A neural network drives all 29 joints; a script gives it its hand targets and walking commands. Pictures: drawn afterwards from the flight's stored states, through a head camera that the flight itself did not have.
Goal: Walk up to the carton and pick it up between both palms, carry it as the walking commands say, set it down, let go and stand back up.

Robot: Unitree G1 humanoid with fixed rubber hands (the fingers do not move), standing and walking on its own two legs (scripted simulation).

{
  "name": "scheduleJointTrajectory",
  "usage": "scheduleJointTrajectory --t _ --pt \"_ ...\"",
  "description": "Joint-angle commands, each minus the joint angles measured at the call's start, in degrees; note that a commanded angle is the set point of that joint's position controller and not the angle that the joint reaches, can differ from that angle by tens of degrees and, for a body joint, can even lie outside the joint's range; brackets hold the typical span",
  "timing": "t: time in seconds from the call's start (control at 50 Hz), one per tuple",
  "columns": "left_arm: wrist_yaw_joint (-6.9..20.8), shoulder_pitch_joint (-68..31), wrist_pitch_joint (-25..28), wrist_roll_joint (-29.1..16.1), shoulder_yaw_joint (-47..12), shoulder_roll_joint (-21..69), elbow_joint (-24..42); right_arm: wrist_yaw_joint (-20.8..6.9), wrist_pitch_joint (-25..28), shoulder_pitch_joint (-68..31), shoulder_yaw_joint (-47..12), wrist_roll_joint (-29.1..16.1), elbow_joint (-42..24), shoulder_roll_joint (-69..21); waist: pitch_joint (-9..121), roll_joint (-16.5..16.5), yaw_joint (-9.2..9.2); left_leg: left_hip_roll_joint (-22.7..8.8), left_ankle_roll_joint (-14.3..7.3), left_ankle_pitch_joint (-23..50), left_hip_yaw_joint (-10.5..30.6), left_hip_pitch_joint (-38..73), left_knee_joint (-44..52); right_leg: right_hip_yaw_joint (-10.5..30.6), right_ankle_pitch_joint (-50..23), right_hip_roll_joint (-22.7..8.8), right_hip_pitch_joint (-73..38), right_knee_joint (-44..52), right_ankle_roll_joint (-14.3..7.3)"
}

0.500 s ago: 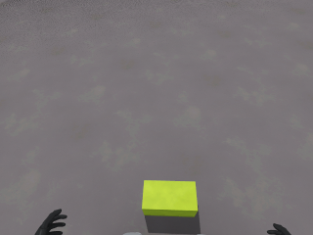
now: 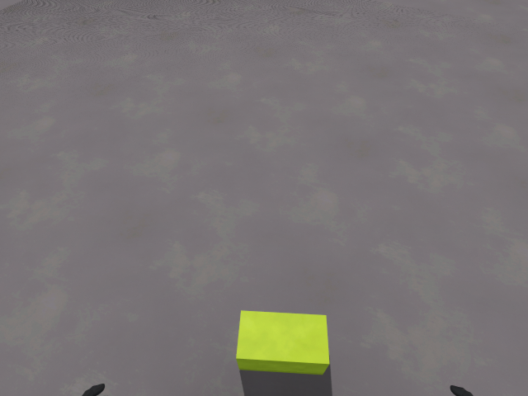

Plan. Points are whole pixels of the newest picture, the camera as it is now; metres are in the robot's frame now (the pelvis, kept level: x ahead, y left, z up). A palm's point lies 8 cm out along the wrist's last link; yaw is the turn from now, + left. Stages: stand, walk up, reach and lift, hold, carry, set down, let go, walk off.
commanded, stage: walk up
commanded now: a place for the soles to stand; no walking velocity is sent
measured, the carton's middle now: (282, 342) +0.39 -0.03 -0.70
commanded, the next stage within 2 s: reach and lift in 0.94 s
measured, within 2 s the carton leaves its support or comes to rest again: neither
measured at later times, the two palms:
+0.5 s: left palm out of the picture +0.13 +0.30 -0.10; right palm out of the picture +0.11 -0.30 -0.11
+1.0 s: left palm out of the picture +0.11 +0.30 -0.11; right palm out of the picture +0.12 -0.30 -0.11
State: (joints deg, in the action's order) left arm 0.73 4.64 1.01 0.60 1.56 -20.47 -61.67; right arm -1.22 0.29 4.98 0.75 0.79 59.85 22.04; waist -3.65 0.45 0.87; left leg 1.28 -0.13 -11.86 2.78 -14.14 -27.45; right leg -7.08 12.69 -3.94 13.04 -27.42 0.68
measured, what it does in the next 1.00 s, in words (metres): stands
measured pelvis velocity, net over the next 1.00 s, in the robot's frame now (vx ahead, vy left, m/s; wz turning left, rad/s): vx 0.02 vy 0.00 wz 0.01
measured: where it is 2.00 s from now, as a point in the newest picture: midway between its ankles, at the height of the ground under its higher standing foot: outside the picture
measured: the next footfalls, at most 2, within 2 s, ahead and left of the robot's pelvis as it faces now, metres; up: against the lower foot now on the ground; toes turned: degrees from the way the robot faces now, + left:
none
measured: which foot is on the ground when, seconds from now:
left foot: down 0.00-1.00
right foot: down 0.00-1.00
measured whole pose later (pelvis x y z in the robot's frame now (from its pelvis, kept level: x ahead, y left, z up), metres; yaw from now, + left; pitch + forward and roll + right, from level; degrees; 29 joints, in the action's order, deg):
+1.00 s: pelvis +0.02 +0.00 +0.00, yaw +0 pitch -1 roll +0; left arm 0.5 5.4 -2.4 0.4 3.8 -19.6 -57.4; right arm -1.3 -2.0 5.8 2.9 1.5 57.1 20.3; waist -3.4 0.5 0.6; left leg 1.5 -0.2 -12.3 3.3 -11.9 -25.4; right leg -6.5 13.3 -3.7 10.4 -25.0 1.2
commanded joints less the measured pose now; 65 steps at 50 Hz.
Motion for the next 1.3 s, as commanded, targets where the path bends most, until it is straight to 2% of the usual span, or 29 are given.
scheduleJointTrajectory --t 0.0,0.04,0.2,0.3,0.32,0.36,0.38,0.44,0.52,0.6,0.62,0.68,0.7,0.76,0.82,0.88,0.92,0.94,0.96,0.98,1.0,1.02,1.06,1.08,1.1,1.16,1.22,1.26,1.28 --pt "-0.58 -3.28 1.39 0.09 2.3 -12.4 3.21 0.6 1.05 -2.3 2.31 0.01 -2.88 11.44 6.0 0.31 -0.37 -6.26 -3.48 -3.51 8.61 -3.13 8.82 8.95 6.22 -4.66 -5.42 7.28 -3.12" --pt "-0.44 -2.85 1.55 0.22 2.46 -12.5 3.05 0.62 1.18 -2.13 2.31 0.14 -2.63 11.27 5.74 -0.43 -0.3 -5.95 -3.09 -3.41 7.56 -2.69 8.24 9.31 6.34 -4.86 -4.83 8.31 -3.05" --pt "-0.91 -3.31 1.81 -0.01 2.59 -12.49 1.9 0.84 1.58 -1.58 1.38 -0.55 -1.53 10.26 6.9 -0.82 -0.47 -5.99 -2.46 11.45 5.72 -0.07 6.51 7.78 -5.08 -5.88 -8.93 7.88 -2.95" --pt "-0.98 -3.74 1.41 -0.21 2.73 -12.25 2.53 1.15 1.41 -1.26 1.75 -0.21 -1.39 10.81 7.59 -1.22 -0.48 -6.18 -2.71 14.57 5.84 0.9 5.91 6.67 -6.92 -5.23 -10.09 7.25 -2.72" --pt "-1.04 -3.9 1.31 -0.22 2.64 -12.15 2.31 1.16 1.43 -0.79 1.85 -0.17 -1.31 11.09 7.73 0.42 -0.8 -6.48 -2.82 14.56 6.04 1.1 5.77 6.42 -6.67 -5.36 -9.48 6.8 -2.76" --pt "-0.96 -4.39 1.1 -0.18 2.88 -12.15 2.47 1.18 1.31 -1.05 1.88 -0.15 -1.4 10.71 7.51 -0.68 -0.6 -6.5 -2.97 14.17 6.05 1.15 6.27 5.93 -6.15 -4.92 -9.87 6.73 -2.51" --pt "-1.07 -3.92 1.14 -0.3 2.81 -12.13 2.57 1.31 1.35 -1.1 2.14 -0.09 -1.63 11.12 7.59 0.28 -0.66 -6.77 -3.29 14.58 6.71 0.68 6.33 6.74 -6.77 -4.98 -10.52 6.34 -2.71" --pt "-0.94 -4.45 1.07 0.07 2.8 -12.05 2.47 1.19 1.25 -1.36 1.83 -0.3 -1.76 10.47 7.43 -1.74 -0.76 -6.58 -3.25 12.82 6.58 0.67 6.56 6.48 -4.82 -5.06 -10.07 7.14 -2.5" --pt "-0.94 -4.78 0.97 -0.03 2.73 -11.95 2.99 1.24 1.18 -1.21 2.13 0.06 -1.39 11.22 5.75 0.25 -0.87 -6.27 -3.37 10.29 7.29 -1.09 7.58 6.66 -2.6 -4.84 -9.3 6.93 -2.56" --pt "-0.84 -4.33 1.0 -0.01 2.63 -11.58 2.55 1.18 1.38 -2.04 1.93 0.07 -1.62 10.69 7.09 -0.58 -0.37 -6.75 -3.31 12.15 7.5 0.47 7.69 6.61 -3.85 -4.49 -9.87 7.09 -2.33" --pt "-0.89 -4.53 1.02 0.05 2.73 -11.61 2.51 1.36 1.36 -1.59 1.85 0.03 -1.62 10.94 7.36 0.91 -0.94 -6.36 -3.21 11.03 7.47 0.02 7.31 6.78 -3.97 -4.54 -10.11 7.1 -2.43" --pt "-0.93 -4.03 1.16 0.0 2.84 -11.58 2.47 1.27 1.44 -2.0 1.7 0.15 -1.69 10.52 6.57 0.29 -0.46 -6.4 -3.12 11.98 7.02 0.05 7.66 6.93 -4.06 -5.06 -9.71 7.45 -2.63" --pt "-0.85 -4.45 1.08 -0.06 2.94 -12.08 2.71 1.17 1.29 -1.92 1.66 -0.02 -1.73 10.85 6.4 -1.2 -0.51 -6.16 -3.15 11.83 7.12 -0.35 7.09 6.92 -4.27 -4.97 -10.45 7.67 -2.54" --pt "-0.86 -3.76 1.06 0.09 2.79 -11.9 2.6 1.25 1.35 -1.86 1.69 -0.12 -1.74 10.72 6.8 0.25 -0.6 -6.2 -3.11 10.97 6.93 1.46 7.02 6.98 -3.21 -5.07 -8.94 8.18 -2.53" --pt "-0.77 -4.14 0.95 0.14 2.97 -11.87 2.67 1.2 1.25 -1.52 1.67 0.05 -1.59 10.38 6.03 -1.3 -0.76 -6.14 -2.99 11.24 6.96 0.71 7.49 6.53 -3.27 -4.73 -9.17 8.08 -2.3" --pt "-0.85 -3.78 0.93 0.1 2.96 -11.96 2.66 1.17 1.3 -2.2 1.81 0.14 -1.78 10.6 5.57 1.45 -0.55 -6.01 -3.18 8.31 7.48 -0.49 8.19 6.98 -0.32 -4.74 -9.4 8.26 -2.53" --pt "-0.84 -3.31 1.0 0.2 3.02 -12.07 2.79 1.24 1.29 -1.62 1.63 0.0 -1.52 10.52 6.12 0.99 -0.51 -6.34 -2.94 10.13 7.52 0.27 8.05 7.02 -1.57 -5.06 -9.66 8.18 -2.59" --pt "-0.5 -16.51 -4.68 -1.2 5.42 -4.78 22.89 -0.74 -2.78 -13.68 9.54 1.62 -21.63 3.46 -0.94 -0.02 -3.55 1.41 1.83 -0.61 -5.35 -7.62 4.49 2.47 0.85 4.29 0.2 2.38 -0.32" --pt "0.06 -14.52 -6.87 0.26 5.75 -5.57 31.88 -1.32 -5.34 -10.12 8.42 1.35 -26.41 3.33 -4.87 1.17 -3.13 1.77 0.97 -5.54 -6.28 -7.05 4.61 2.38 5.87 4.91 1.19 2.24 0.08" --pt "0.36 -12.53 -8.72 0.37 5.73 -6.34 31.58 -2.13 -7.39 -8.65 8.98 2.04 -25.69 5.06 -3.54 -0.18 -2.66 0.73 0.88 -4.58 -6.12 -5.93 3.97 1.51 5.25 5.98 1.66 0.56 -0.59" --pt "0.91 -9.32 -10.3 0.15 6.5 -7.94 32.02 -2.93 -9.14 -8.18 8.91 1.66 -27.82 7.1 -1.01 -0.88 -0.48 -0.18 1.32 -4.37 -6.56 -5.67 2.83 1.0 5.97 6.12 0.74 -0.7 -0.65" --pt "1.32 -5.19 -12.51 -0.03 6.59 -7.63 32.97 -3.57 -10.85 -4.97 9.45 2.13 -28.44 8.38 1.11 0.5 -0.87 -0.13 2.09 -6.44 -5.65 -2.22 1.58 2.06 7.9 5.28 2.62 -0.7 -2.13" --pt "0.93 -0.95 -15.89 1.9 9.33 -7.22 34.99 -4.38 -13.38 -1.59 10.04 3.88 -27.79 9.91 5.91 1.84 0.49 1.0 3.46 -2.39 -4.14 6.16 -1.11 3.28 7.13 3.62 8.16 -0.46 -3.94" --pt "0.67 -0.34 -16.51 2.81 10.84 -6.08 35.21 -4.44 -13.67 -1.06 10.47 4.8 -27.85 10.12 5.97 -0.51 0.87 1.07 4.03 -1.66 -3.07 8.17 -2.41 4.24 9.37 2.38 10.24 -0.09 -4.01" --pt "0.58 0.94 -16.54 3.25 11.17 -3.82 35.35 -4.48 -13.58 -1.35 11.15 5.69 -27.91 10.58 5.25 -0.1 1.15 1.18 4.12 -2.58 -3.04 6.63 -3.66 4.7 10.88 2.47 10.97 -1.22 -3.72" --pt "0.64 1.01 -16.23 2.06 10.82 0.24 36.65 -4.96 -13.22 -8.41 11.85 5.24 -32.2 10.11 7.71 2.66 2.49 0.01 2.49 -1.05 -3.0 -6.49 -5.26 4.72 3.96 5.76 4.13 -10.58 -1.31" --pt "1.03 -2.25 -14.78 0.0 11.77 0.15 39.21 -4.83 -11.94 -12.28 11.35 4.33 -36.34 7.34 15.12 0.46 2.8 1.31 2.56 7.39 -4.08 -8.27 -11.89 5.85 -2.32 5.41 6.32 -14.35 -1.54" --pt "0.76 -2.56 -13.78 -0.41 12.46 0.21 39.84 -4.57 -11.09 -12.15 11.31 3.67 -36.81 7.02 20.15 -2.42 1.71 1.9 2.14 14.55 -3.32 -9.77 -15.13 5.88 -10.01 5.65 7.23 -17.57 -0.98" --pt "0.51 -3.55 -13.57 -0.36 12.44 -0.04 40.97 -4.63 -11.36 -12.41 10.02 2.54 -35.74 4.98 21.92 -1.43 2.18 2.12 2.34 15.65 -3.43 -10.63 -16.25 5.86 -11.17 5.61 7.9 -18.9 -0.77"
